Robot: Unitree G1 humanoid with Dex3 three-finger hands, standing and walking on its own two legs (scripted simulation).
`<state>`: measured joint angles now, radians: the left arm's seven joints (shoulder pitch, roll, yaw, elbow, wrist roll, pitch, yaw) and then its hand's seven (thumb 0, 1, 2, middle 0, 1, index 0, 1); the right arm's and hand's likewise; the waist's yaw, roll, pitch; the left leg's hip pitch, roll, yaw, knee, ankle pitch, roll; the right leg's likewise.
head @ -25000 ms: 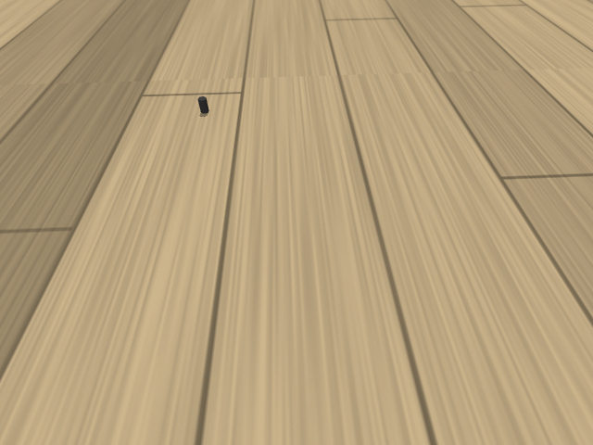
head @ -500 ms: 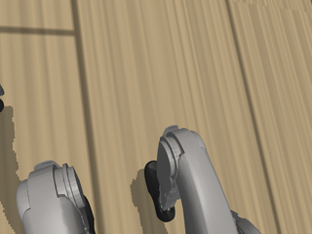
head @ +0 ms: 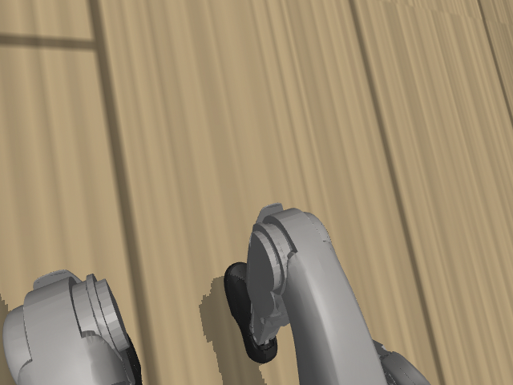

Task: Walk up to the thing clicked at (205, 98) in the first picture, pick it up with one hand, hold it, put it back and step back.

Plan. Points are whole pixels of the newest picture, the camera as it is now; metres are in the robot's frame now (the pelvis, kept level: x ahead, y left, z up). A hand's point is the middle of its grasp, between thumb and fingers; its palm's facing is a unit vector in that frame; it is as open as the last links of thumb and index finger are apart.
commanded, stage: rest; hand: left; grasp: from above
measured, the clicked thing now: out of the picture +0.47 +0.33 -0.25
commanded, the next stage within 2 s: open in 0.62 s
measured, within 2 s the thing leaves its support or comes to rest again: rests again in 0.18 s
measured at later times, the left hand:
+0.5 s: hand out of the picture +0.46 +0.32 -0.23, palm faces -0.45 -0.13 -0.88, open 7.3 cm
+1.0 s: hand out of the picture +0.46 +0.32 -0.24, palm faces -0.45 -0.14 -0.88, open 9.1 cm
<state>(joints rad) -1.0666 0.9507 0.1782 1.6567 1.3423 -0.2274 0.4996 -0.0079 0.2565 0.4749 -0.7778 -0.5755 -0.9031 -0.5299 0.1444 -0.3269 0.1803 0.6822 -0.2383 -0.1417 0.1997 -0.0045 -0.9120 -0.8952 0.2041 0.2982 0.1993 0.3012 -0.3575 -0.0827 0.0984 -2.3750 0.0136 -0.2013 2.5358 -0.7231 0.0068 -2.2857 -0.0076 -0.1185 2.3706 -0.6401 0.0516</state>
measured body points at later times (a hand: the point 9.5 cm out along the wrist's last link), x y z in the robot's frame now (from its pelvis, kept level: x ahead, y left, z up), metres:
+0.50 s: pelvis +0.00 +0.00 +0.00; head +0.27 +0.12 +0.33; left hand +0.48 +0.32 -0.18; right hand +0.04 -0.26 -0.06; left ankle +0.06 +0.12 -0.27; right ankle +0.11 -0.13 -0.27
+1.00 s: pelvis +0.00 +0.00 +0.00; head +0.28 +0.12 +0.33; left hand +0.48 +0.32 -0.19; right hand +0.04 -0.26 -0.05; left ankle +0.06 +0.12 -0.27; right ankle +0.11 -0.13 -0.27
